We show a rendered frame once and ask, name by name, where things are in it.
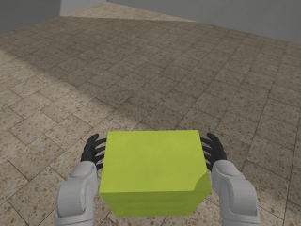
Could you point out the robot left hand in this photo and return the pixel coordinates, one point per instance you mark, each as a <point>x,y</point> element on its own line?
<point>89,152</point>

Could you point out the carton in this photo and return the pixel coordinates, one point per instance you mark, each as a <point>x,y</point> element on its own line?
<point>157,173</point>

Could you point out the robot right hand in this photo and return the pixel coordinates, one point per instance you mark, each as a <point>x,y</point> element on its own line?
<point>216,151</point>

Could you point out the robot left forearm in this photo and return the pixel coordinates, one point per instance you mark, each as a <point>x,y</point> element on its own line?
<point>74,203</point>

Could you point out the robot right forearm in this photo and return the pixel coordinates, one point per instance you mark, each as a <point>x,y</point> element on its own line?
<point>238,201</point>

